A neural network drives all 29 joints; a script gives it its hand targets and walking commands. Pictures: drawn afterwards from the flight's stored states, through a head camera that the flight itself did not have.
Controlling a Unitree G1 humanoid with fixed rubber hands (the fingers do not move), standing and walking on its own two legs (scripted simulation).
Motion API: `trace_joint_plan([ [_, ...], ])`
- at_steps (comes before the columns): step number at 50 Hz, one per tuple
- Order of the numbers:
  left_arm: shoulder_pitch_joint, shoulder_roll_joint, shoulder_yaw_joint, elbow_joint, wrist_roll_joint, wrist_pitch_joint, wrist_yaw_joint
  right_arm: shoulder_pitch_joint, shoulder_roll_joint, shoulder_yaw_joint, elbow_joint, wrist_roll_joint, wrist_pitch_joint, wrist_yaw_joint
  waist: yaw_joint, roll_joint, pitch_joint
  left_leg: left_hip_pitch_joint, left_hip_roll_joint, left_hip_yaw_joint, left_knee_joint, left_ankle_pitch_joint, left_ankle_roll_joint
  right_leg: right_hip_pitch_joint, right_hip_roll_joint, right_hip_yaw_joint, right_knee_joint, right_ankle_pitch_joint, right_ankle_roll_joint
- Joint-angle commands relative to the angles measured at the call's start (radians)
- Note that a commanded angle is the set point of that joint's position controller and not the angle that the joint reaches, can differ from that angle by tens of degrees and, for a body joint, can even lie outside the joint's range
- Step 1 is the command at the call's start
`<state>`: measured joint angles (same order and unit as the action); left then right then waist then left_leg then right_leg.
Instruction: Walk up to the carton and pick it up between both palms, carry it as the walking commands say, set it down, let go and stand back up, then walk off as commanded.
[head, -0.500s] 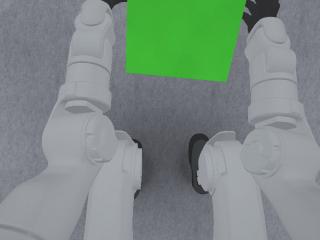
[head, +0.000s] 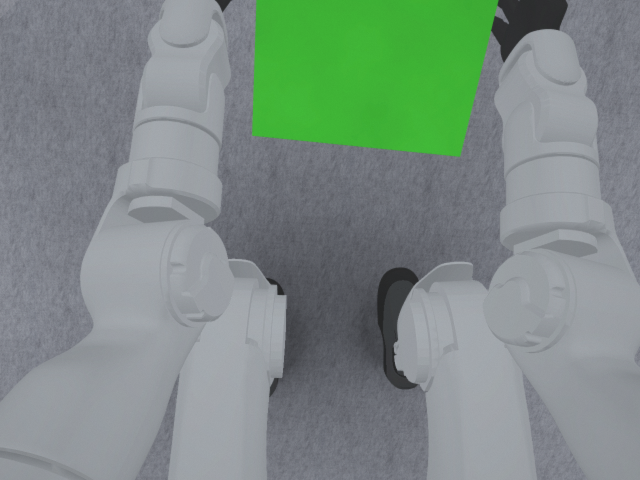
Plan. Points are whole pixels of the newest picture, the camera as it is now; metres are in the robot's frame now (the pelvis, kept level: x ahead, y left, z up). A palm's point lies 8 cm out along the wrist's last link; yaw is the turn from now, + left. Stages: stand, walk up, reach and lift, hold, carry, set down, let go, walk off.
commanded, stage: set down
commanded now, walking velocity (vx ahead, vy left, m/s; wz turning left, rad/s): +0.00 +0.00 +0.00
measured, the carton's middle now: (359, 33) +0.56 -0.01 -0.23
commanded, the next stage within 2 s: none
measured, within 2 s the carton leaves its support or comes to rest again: rests again in 0.54 s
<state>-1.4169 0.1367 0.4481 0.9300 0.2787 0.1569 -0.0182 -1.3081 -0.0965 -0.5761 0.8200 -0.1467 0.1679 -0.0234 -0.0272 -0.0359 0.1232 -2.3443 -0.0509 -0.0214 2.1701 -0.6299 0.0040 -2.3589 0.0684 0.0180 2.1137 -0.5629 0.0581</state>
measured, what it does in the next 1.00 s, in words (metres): stands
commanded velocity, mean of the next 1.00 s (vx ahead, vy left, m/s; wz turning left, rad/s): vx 0.00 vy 0.00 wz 0.00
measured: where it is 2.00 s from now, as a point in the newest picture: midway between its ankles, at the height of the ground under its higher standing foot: (331, 352)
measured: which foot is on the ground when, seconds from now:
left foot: down 0.00-1.00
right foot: down 0.00-1.00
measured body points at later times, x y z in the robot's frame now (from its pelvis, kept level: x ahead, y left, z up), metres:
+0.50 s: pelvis +0.00 +0.00 +0.00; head +0.36 +0.02 +0.26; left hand +0.53 +0.16 -0.19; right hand +0.53 -0.16 -0.18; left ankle +0.08 +0.11 -0.34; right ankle +0.11 -0.12 -0.34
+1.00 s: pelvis -0.02 +0.00 +0.01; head +0.33 +0.02 +0.29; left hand +0.55 +0.18 -0.13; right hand +0.52 -0.18 -0.13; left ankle +0.08 +0.11 -0.34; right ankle +0.11 -0.12 -0.34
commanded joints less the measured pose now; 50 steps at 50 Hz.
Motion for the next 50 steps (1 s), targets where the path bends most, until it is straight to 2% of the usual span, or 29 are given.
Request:
trace_joint_plan([
  [1, -0.078, -0.664, -0.258, 0.223, -0.010, 0.070, -0.178, -0.237, 0.748, 0.354, 0.180, 0.024, 0.066, 0.202, 0.082, 0.075, -0.739, 0.469, -0.044, 0.039, -0.227, 0.325, 0.019, 0.408, 0.069, -0.087, -0.114, 0.220, 0.002],
  [11, -0.042, -0.505, -0.243, 0.222, -0.029, 0.036, -0.132, -0.186, 0.587, 0.310, 0.197, 0.025, 0.029, 0.152, 0.078, 0.071, -0.758, 0.496, -0.033, 0.037, -0.219, 0.326, 0.007, 0.435, 0.063, -0.092, -0.103, 0.226, 0.016],
  [15, -0.027, -0.381, -0.236, 0.224, -0.050, 0.009, -0.094, -0.157, 0.459, 0.285, 0.207, 0.031, 0.002, 0.109, 0.073, 0.063, -0.770, 0.511, -0.027, 0.035, -0.216, 0.317, -0.003, 0.465, 0.059, -0.093, -0.100, 0.229, 0.024],
  [18, -0.017, -0.219, -0.215, 0.220, -0.070, -0.019, -0.050, -0.117, 0.299, 0.254, 0.217, 0.038, -0.026, 0.058, 0.065, 0.056, -0.783, 0.525, -0.022, 0.036, -0.215, 0.308, -0.013, 0.506, 0.053, -0.093, -0.102, 0.237, 0.028],
  [20, -0.035, -0.073, -0.210, 0.192, -0.103, -0.048, -0.010, -0.081, 0.176, 0.244, 0.223, 0.054, -0.053, 0.013, 0.053, 0.048, -0.806, 0.534, -0.020, 0.037, -0.211, 0.313, -0.022, 0.549, 0.049, -0.090, -0.103, 0.261, 0.028],
  [23, -0.081, 0.215, -0.218, 0.107, -0.201, -0.121, 0.076, -0.045, -0.076, 0.245, 0.196, 0.118, -0.118, -0.076, 0.023, 0.057, -0.855, 0.568, -0.019, 0.036, -0.194, 0.374, -0.036, 0.620, 0.037, -0.084, -0.103, 0.342, 0.024],
  [26, -0.194, 0.291, -0.300, 0.012, -0.322, -0.162, 0.116, -0.159, -0.171, 0.291, 0.078, 0.219, -0.165, -0.126, -0.009, 0.071, -0.993, 0.638, -0.014, 0.023, -0.153, 0.466, -0.032, 0.695, 0.023, -0.079, -0.081, 0.435, 0.011],
  [27, -0.220, 0.314, -0.327, -0.011, -0.360, -0.167, 0.120, -0.186, -0.184, 0.319, 0.041, 0.267, -0.173, -0.132, -0.009, 0.074, -1.054, 0.666, -0.011, 0.022, -0.142, 0.486, -0.028, 0.732, 0.018, -0.077, -0.074, 0.460, 0.008],
  [29, -0.240, 0.343, -0.377, 0.000, -0.414, -0.163, 0.119, -0.192, -0.189, 0.379, 0.067, 0.341, -0.168, -0.131, 0.004, 0.093, -1.092, 0.711, 0.000, 0.021, -0.136, 0.481, -0.022, 0.740, 0.010, -0.076, -0.069, 0.449, 0.004],
  [31, -0.244, 0.349, -0.407, 0.030, -0.442, -0.152, 0.112, -0.200, -0.203, 0.413, 0.103, 0.372, -0.155, -0.126, 0.011, 0.112, -1.058, 0.714, 0.011, 0.022, -0.146, 0.424, -0.022, 0.712, 0.000, -0.072, -0.078, 0.387, -0.002],
  [32, -0.247, 0.352, -0.415, 0.044, -0.453, -0.146, 0.108, -0.212, -0.219, 0.417, 0.107, 0.378, -0.152, -0.125, 0.004, 0.117, -1.041, 0.701, 0.016, 0.021, -0.150, 0.393, -0.022, 0.705, -0.004, -0.070, -0.083, 0.363, -0.005],
  [36, -0.268, 0.358, -0.436, 0.101, -0.486, -0.130, 0.092, -0.238, -0.283, 0.389, 0.124, 0.368, -0.150, -0.126, -0.046, 0.127, -1.000, 0.659, 0.026, 0.015, -0.157, 0.299, -0.023, 0.686, -0.021, -0.071, -0.089, 0.300, -0.015],
  [38, -0.282, 0.367, -0.435, 0.128, -0.491, -0.123, 0.088, -0.239, -0.298, 0.376, 0.147, 0.355, -0.147, -0.126, -0.059, 0.128, -0.972, 0.643, 0.027, 0.012, -0.163, 0.259, -0.024, 0.671, -0.028, -0.074, -0.091, 0.268, -0.018],
  [41, -0.303, 0.385, -0.423, 0.097, -0.491, -0.114, 0.090, -0.251, -0.298, 0.374, 0.103, 0.353, -0.141, -0.131, -0.057, 0.117, -1.055, 0.690, 0.020, 0.017, -0.178, 0.271, -0.022, 0.724, -0.026, -0.083, -0.101, 0.283, -0.019],
  [45, -0.288, 0.402, -0.402, 0.036, -0.477, -0.090, 0.100, -0.230, -0.276, 0.381, 0.016, 0.355, -0.115, -0.146, -0.039, 0.111, -1.203, 0.773, 0.004, 0.036, -0.208, 0.315, -0.018, 0.814, -0.013, -0.098, -0.131, 0.321, -0.016],
  [50, -0.227, 0.385, -0.360, 0.012, -0.437, -0.063, 0.099, -0.167, -0.249, 0.348, -0.032, 0.313, -0.085, -0.148, -0.038, 0.109, -1.171, 0.753, -0.006, 0.044, -0.274, 0.312, -0.015, 0.797, -0.003, -0.107, -0.196, 0.320, -0.017],
])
